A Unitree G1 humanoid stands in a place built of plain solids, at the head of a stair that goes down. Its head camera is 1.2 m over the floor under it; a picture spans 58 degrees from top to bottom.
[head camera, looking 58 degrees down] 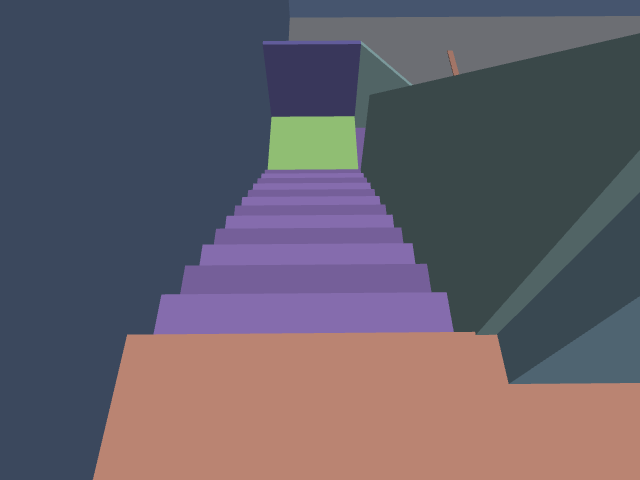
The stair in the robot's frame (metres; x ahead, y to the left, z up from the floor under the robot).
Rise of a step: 0.19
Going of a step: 0.22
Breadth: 1.00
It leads straight ahead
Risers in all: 13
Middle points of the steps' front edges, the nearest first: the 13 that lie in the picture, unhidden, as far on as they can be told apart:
0.43 0.05 0.00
0.65 0.05 -0.19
0.87 0.06 -0.37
1.08 0.06 -0.56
1.30 0.06 -0.75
1.51 0.06 -0.94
1.73 0.06 -1.12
1.95 0.06 -1.31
2.16 0.07 -1.50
2.38 0.07 -1.68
2.59 0.07 -1.87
2.81 0.07 -2.06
3.03 0.07 -2.25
